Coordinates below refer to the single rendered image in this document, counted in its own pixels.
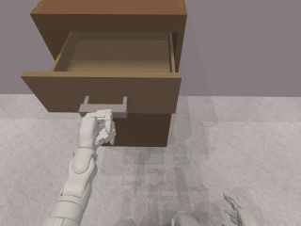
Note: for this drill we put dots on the robot right hand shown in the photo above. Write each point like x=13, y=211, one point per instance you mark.
x=243, y=217

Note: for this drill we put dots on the cabinet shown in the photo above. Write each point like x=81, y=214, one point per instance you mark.
x=55, y=19

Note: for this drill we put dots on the robot right thigh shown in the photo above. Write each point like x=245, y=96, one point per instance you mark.
x=183, y=220

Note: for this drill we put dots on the robot left hand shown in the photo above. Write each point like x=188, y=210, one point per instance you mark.
x=95, y=129

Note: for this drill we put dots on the robot left forearm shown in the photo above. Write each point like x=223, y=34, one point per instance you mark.
x=71, y=202

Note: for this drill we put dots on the robot right shin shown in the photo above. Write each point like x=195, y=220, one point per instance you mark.
x=180, y=213

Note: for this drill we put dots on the handle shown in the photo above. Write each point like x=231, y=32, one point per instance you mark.
x=118, y=110

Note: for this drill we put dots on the drawer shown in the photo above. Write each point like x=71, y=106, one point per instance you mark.
x=108, y=66

